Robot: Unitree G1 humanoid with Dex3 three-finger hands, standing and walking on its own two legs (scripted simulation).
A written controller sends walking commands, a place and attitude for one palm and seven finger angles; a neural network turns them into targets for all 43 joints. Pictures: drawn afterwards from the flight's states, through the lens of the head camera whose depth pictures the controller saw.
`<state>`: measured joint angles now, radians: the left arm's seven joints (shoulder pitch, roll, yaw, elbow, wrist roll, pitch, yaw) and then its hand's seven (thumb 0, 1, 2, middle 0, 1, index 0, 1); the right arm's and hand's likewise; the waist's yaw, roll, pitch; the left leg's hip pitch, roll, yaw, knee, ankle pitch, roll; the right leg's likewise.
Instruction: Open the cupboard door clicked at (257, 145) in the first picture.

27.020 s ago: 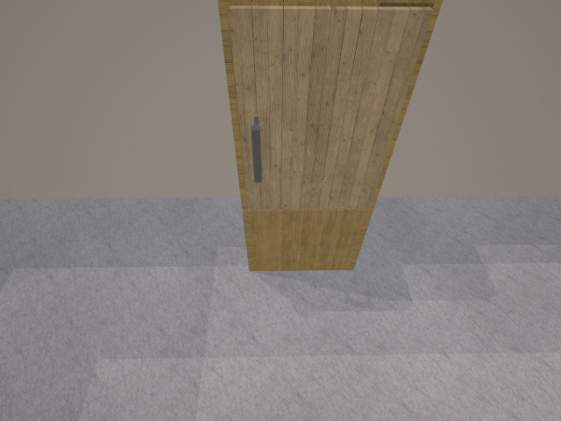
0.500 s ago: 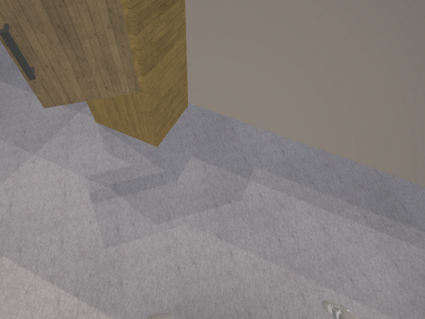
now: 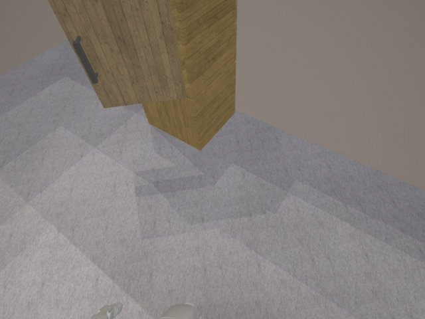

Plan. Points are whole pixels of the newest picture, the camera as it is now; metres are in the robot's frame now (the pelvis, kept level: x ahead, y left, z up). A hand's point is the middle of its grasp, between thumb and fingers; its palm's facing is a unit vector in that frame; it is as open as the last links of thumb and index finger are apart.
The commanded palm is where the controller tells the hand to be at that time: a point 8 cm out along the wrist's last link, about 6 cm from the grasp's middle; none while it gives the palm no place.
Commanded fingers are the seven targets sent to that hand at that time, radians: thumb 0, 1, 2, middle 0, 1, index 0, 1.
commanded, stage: turn to face it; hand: left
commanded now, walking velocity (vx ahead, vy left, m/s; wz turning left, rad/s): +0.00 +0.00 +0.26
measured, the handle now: (87, 60) +0.99 +0.54 -0.08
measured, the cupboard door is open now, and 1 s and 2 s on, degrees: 43 43 43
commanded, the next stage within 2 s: take the last steps up to it in 0.04 s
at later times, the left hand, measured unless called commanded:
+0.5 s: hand out of the picture -0.03 +0.23 -0.18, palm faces +0.24 -0.95 -0.19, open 7.4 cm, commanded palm none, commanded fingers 0.00 0.90 0.90 -0.20 -0.30 -0.20 -0.30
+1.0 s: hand (128, 255) +0.27 +0.23 -0.15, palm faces +0.18 -0.97 -0.19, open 7.4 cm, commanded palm none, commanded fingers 0.00 0.90 0.90 -0.20 -0.30 -0.20 -0.30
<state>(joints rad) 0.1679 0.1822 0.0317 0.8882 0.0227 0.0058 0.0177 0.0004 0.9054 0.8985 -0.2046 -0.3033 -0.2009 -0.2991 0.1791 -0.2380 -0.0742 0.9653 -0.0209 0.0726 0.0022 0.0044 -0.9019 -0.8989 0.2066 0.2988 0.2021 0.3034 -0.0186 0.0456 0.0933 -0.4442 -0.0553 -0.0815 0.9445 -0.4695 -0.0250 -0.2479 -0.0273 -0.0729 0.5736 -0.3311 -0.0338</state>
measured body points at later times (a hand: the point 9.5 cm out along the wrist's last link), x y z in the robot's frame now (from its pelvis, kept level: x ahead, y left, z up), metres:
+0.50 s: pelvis +0.03 +0.04 +0.00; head +0.05 +0.07 +0.45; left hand -0.04 +0.28 -0.16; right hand +0.16 -0.18 -0.13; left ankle -0.01 +0.11 -0.73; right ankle +0.01 -0.09 -0.67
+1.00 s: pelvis +0.19 +0.04 +0.00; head +0.22 +0.03 +0.45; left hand +0.26 +0.28 -0.14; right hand +0.13 -0.18 -0.16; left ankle +0.08 +0.15 -0.65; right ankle +0.23 -0.02 -0.73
